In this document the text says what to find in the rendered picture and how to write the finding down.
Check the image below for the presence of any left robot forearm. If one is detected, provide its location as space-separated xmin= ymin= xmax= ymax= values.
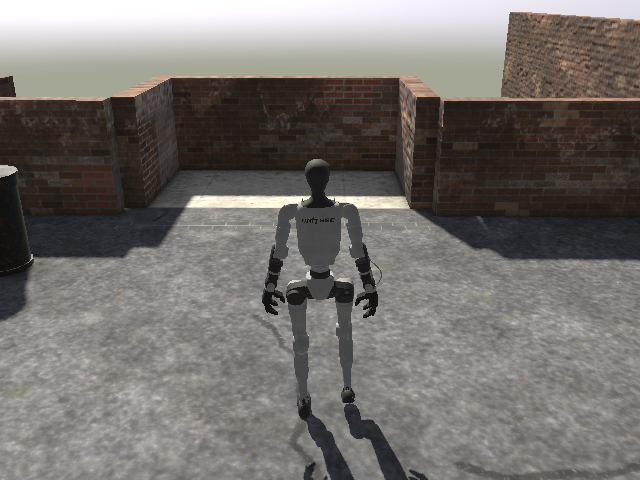
xmin=264 ymin=244 xmax=283 ymax=292

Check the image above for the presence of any right robot forearm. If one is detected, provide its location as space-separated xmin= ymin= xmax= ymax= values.
xmin=355 ymin=243 xmax=376 ymax=293

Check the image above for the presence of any robot right hand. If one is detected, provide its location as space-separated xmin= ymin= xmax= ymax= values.
xmin=355 ymin=291 xmax=378 ymax=318

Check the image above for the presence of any robot left thigh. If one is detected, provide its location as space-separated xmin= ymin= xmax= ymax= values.
xmin=286 ymin=280 xmax=309 ymax=353

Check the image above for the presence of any robot left shin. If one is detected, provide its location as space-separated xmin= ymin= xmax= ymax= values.
xmin=293 ymin=335 xmax=309 ymax=404

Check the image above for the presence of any left robot upper arm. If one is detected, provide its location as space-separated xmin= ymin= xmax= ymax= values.
xmin=273 ymin=203 xmax=297 ymax=259

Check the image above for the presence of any right robot upper arm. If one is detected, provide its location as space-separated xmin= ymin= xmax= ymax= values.
xmin=339 ymin=202 xmax=365 ymax=259

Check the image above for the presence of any robot left hand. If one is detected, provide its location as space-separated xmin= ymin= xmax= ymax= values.
xmin=262 ymin=289 xmax=285 ymax=315

